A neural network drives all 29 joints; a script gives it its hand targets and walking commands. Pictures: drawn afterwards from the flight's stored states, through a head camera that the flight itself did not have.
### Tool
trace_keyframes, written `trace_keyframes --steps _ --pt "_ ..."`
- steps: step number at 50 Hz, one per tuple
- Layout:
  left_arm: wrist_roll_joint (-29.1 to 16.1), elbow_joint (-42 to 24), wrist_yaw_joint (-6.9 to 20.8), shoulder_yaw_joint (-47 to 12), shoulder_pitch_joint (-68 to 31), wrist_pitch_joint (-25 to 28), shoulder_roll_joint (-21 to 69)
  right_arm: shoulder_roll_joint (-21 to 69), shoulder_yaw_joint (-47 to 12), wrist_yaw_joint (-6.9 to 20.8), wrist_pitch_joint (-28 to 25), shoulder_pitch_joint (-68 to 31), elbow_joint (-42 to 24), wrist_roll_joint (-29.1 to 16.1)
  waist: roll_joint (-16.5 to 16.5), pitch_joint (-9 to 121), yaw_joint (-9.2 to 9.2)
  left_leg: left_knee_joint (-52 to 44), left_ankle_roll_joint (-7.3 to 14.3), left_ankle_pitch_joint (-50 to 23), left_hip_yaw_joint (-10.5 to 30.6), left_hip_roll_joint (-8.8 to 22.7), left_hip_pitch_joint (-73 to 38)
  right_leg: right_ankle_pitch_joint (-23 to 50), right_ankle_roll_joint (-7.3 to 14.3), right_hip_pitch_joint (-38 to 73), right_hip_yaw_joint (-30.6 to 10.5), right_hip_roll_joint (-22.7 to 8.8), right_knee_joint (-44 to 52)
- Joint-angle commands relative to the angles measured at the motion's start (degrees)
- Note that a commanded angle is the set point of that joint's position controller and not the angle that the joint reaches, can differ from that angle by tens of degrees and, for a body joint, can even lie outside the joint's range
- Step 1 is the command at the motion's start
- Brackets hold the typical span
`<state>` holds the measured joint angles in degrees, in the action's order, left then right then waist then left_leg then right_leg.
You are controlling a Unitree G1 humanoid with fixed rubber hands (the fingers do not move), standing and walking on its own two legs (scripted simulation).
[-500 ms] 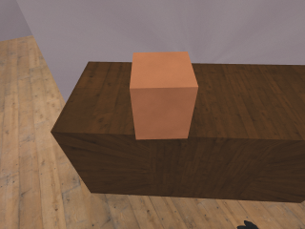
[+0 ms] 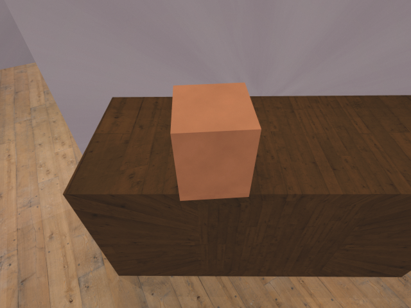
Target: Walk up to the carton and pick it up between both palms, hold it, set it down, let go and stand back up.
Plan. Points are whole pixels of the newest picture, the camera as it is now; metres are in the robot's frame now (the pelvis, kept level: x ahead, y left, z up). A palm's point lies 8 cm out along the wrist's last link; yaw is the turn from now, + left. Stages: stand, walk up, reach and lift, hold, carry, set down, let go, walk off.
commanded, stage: walk up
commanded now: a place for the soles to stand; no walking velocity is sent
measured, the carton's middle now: (211, 142) +0.57 -0.02 +0.01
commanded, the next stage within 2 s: none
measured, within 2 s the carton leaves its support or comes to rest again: neither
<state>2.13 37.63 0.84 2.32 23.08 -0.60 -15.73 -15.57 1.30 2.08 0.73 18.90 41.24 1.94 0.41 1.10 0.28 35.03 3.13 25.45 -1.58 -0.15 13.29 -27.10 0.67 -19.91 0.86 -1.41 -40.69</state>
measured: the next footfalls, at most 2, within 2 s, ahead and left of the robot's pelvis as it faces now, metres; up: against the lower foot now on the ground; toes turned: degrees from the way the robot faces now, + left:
right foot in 0.16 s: +0.17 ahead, -0.14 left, +0.00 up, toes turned -5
left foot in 0.62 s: +0.22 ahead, +0.10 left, +0.00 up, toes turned -5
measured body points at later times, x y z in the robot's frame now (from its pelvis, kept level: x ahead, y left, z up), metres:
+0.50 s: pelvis +0.13 -0.04 +0.01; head +0.14 -0.08 +0.45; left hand +0.11 +0.23 -0.09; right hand +0.20 -0.30 -0.14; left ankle +0.20 +0.12 -0.67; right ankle +0.12 -0.14 -0.73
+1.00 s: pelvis +0.15 +0.01 -0.01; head +0.16 +0.00 +0.44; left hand +0.29 +0.27 -0.10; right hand +0.27 -0.27 -0.12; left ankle +0.22 +0.11 -0.73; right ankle +0.13 -0.13 -0.73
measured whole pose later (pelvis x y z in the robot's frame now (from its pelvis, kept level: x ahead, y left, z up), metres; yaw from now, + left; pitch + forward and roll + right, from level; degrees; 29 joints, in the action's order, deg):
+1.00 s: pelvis +0.15 +0.01 -0.01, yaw -4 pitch -2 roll +0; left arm 0.3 34.2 -0.4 1.4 17.7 -1.0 -16.1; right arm -17.6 1.1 1.4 3.2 9.0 40.8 0.3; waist 1.8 -3.1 0.8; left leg 38.0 0.7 14.0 -2.6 1.2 21.3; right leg -21.4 -1.4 -15.4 -1.3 -0.9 -38.8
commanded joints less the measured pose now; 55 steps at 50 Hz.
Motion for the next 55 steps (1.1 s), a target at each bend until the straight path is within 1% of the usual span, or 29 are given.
trace_keyframes --steps 1,3,6,7,8,9,10,11,12,14,17,21,25,28,29,30,31,32,33,34,37,40,42,43,44,45,48,51,55 --pt "0.19 -8.23 0.70 2.58 -5.11 3.22 -5.16 -10.74 3.93 -1.75 -2.32 5.75 -1.28 1.42 5.92 -12.74 4.82 -22.99 10.92 9.19 23.82 17.35 -7.95 0.32 0.25 -21.23 -2.54 -2.18 -2.96" --pt "0.16 -7.57 0.96 2.74 -3.08 4.00 -3.81 -10.32 3.76 -1.67 -2.49 3.63 -0.92 1.04 6.18 -9.84 3.31 -19.83 9.26 0.84 16.57 14.30 -5.50 4.31 0.04 -11.78 -0.26 -1.14 1.87" --pt "-0.17 -3.93 0.60 4.13 8.64 4.25 -3.58 -10.05 3.25 -1.15 -2.23 -4.12 -1.67 0.08 6.86 -5.23 -3.92 -11.44 5.08 8.57 6.24 8.30 12.72 18.04 0.64 15.19 3.73 2.05 8.58" --pt "0.15 -2.51 -0.03 5.05 13.49 4.18 -5.17 -7.94 2.63 -0.90 -2.04 -4.73 -2.20 0.09 4.65 -3.67 -6.14 -5.19 3.34 12.07 4.16 6.40 19.72 17.41 0.91 23.85 2.71 2.18 7.78" --pt "0.64 -1.46 -0.86 5.90 17.52 4.14 -8.31 -4.29 1.45 -0.58 -1.83 -1.98 -2.41 0.08 -2.56 -1.77 -7.63 6.19 1.57 12.34 1.04 3.26 24.58 10.04 2.13 29.29 -3.30 -1.06 8.87" --pt "2.23 -1.93 -1.90 6.56 20.69 4.30 -13.10 -1.01 0.30 -0.23 -1.67 1.95 -4.07 0.12 -13.89 0.55 -7.87 24.59 -1.42 11.63 -1.63 -1.37 27.16 -11.51 5.50 27.72 -27.01 -15.40 20.39" --pt "1.83 -2.09 -2.83 6.79 17.95 3.59 -15.79 -5.44 1.75 -0.68 -0.33 4.29 -4.40 0.88 -9.09 -2.18 -5.16 30.94 -2.43 11.00 3.14 -0.38 26.10 -26.50 9.48 18.60 -43.25 -23.25 30.72" --pt "1.19 -2.93 -3.27 6.38 13.70 3.03 -15.01 -8.34 2.75 -0.84 0.87 5.79 -3.59 1.35 -7.45 -7.03 -3.05 33.84 -2.91 9.43 4.05 2.00 25.79 -31.99 11.60 12.25 -47.19 -25.42 34.00" --pt "0.85 -3.49 -3.21 5.31 11.17 3.11 -13.03 -9.36 3.21 -0.77 1.17 5.50 -3.27 1.56 -6.24 -10.51 -2.26 35.63 -3.28 5.64 4.85 3.37 26.24 -28.20 11.57 9.50 -42.35 -23.36 33.44" --pt "1.20 -3.88 -3.37 3.83 8.35 3.66 -10.21 -8.66 2.84 -0.59 0.74 4.57 -1.64 1.49 -4.40 -13.95 -2.23 32.68 -3.75 -2.45 5.63 5.57 25.21 -9.13 8.09 6.96 -27.14 -18.44 30.19" --pt "1.33 -1.68 -3.42 2.66 7.22 4.32 -6.65 -6.66 2.37 0.27 0.97 6.77 -0.95 1.26 -3.66 -12.06 0.19 30.42 -4.94 -10.67 4.71 5.30 17.72 8.74 4.72 2.35 -14.49 -12.53 28.36" --pt "-0.08 -2.82 -2.85 1.95 4.78 4.31 -7.11 -3.88 0.99 -0.41 1.66 4.66 -1.44 0.25 -9.85 -8.49 0.86 22.49 -6.30 -13.30 1.39 4.35 13.17 38.96 7.10 2.11 -4.16 -8.56 20.75" --pt "-0.80 -3.86 -2.17 2.04 7.18 3.12 -8.50 -3.30 0.30 -1.64 1.26 -2.85 -3.78 -0.41 -11.38 -3.90 -2.27 9.97 -5.46 -13.33 -1.63 2.46 8.62 52.31 8.55 7.67 -4.31 -7.83 12.72" --pt "-1.26 -5.14 -2.11 2.24 5.45 1.62 -10.20 -4.96 0.82 -2.59 0.70 -2.05 -3.41 -0.72 -9.02 -0.21 -0.94 -3.28 -3.44 -19.70 -1.53 1.73 1.60 46.24 7.65 9.36 -7.58 -8.07 6.18" --pt "-1.55 -5.92 -2.07 1.75 4.54 1.37 -9.86 -6.84 1.30 -2.83 0.21 -0.62 -3.06 -0.63 -5.49 0.72 0.36 -9.65 -2.38 -26.87 -0.49 2.31 -3.24 40.59 5.79 7.11 -8.27 -7.55 3.53" --pt "-2.05 -6.40 -1.98 1.01 5.82 1.41 -8.39 -9.42 1.96 -3.15 -0.22 -0.42 -2.91 -0.15 -0.76 1.65 0.45 -9.16 -0.32 -35.34 3.57 6.07 -9.28 32.47 3.25 2.53 -7.30 -5.94 0.48" --pt "-2.29 -7.02 -1.99 0.15 9.32 1.61 -6.00 -12.36 2.79 -3.30 -0.24 -0.85 -3.31 0.48 6.59 4.62 0.04 -6.67 4.76 -46.24 12.85 14.72 -13.07 18.18 0.56 -1.46 -4.08 -2.37 -6.90" --pt "-2.57 -6.14 -2.55 -0.81 13.00 0.89 -3.19 -12.17 2.63 -3.22 0.23 -3.12 -3.70 -0.92 10.25 7.42 -1.12 -6.90 11.09 -48.31 18.40 21.15 -9.97 -4.39 -0.96 0.77 -2.08 1.43 -11.66" --pt "-2.43 -5.09 -3.38 -0.17 11.87 -0.35 -3.98 -11.43 2.58 -3.15 0.82 -6.47 -3.88 -2.20 11.37 6.60 -1.20 -8.28 15.02 -39.73 18.49 21.86 -3.97 -8.79 -0.92 2.88 -2.09 0.76 -12.23" --pt "-1.86 -5.27 -3.58 0.43 8.66 -0.69 -5.29 -9.83 2.01 -2.94 1.13 -9.14 -4.81 -2.67 11.28 3.74 -0.95 -9.45 14.02 -34.92 16.60 19.97 0.43 -7.55 -0.95 3.08 -2.08 0.52 -10.72" --pt "-2.48 -6.05 -3.21 1.00 4.64 -0.24 -5.77 -9.24 1.39 -2.94 1.60 -9.19 -5.26 -1.49 11.21 -0.62 0.13 -7.04 9.72 -38.34 10.93 14.89 1.70 -2.91 -1.70 1.11 -1.42 1.45 -3.88" --pt "-1.64 -6.57 -2.71 1.29 4.79 1.40 -6.55 -9.18 0.89 -2.17 2.09 -12.75 -5.38 -1.82 7.26 0.66 -1.63 -1.35 4.76 -31.92 7.36 11.13 3.85 15.34 -0.36 6.70 -3.25 -0.63 11.62" --pt "-0.92 -7.68 -2.42 2.99 0.73 1.79 -11.69 -7.01 0.48 -1.44 1.99 -11.47 -6.61 -1.98 -2.55 0.48 0.02 4.71 -0.39 -17.70 1.88 5.18 6.77 16.31 4.36 4.53 -16.07 -9.74 15.95" --pt "-1.30 -8.18 -2.36 3.85 -2.62 1.31 -13.53 -6.79 0.86 -1.36 2.18 -10.96 -6.16 -1.96 -4.78 -1.25 0.56 6.75 -2.03 -7.61 -0.24 2.12 4.58 14.54 8.13 -1.10 -18.60 -13.74 18.28" --pt "-1.59 -8.46 -2.19 3.98 -5.30 1.01 -13.69 -6.69 1.38 -1.25 2.38 -10.62 -5.61 -1.57 -6.89 -2.84 1.17 8.30 -1.91 -4.47 0.86 2.22 0.91 14.55 10.07 -6.27 -18.26 -14.85 18.39" --pt "-1.81 -8.83 -1.90 3.36 -7.22 1.04 -12.48 -7.23 1.63 -1.04 2.14 -10.28 -5.61 -1.42 -6.77 -3.30 2.05 5.26 -1.63 -6.73 2.11 2.67 -0.02 16.15 9.19 -6.57 -16.17 -13.33 17.09" --pt "-2.09 -9.63 -1.39 2.30 -5.57 0.99 -9.68 -10.45 2.15 -0.59 0.21 -10.93 -5.81 -1.66 -3.49 0.58 0.56 -3.28 1.02 -24.69 7.43 7.14 -0.21 17.54 2.90 -0.78 -6.39 -4.33 8.41" --pt "-2.35 -8.32 -1.34 1.86 -2.45 0.49 -7.52 -11.34 2.35 -0.42 0.38 -12.00 -6.04 -2.29 1.81 1.36 -1.05 -10.38 4.47 -14.56 12.60 11.12 6.32 7.32 0.83 5.26 -2.98 -0.26 3.98" --pt "-2.22 -7.77 -1.42 2.36 -2.30 1.03 -8.40 -11.54 2.34 -0.52 1.08 -11.54 -6.40 -2.15 3.48 -1.81 -1.06 -13.07 2.66 -3.52 10.97 9.47 9.66 6.43 1.23 4.57 -3.86 -0.68 6.55"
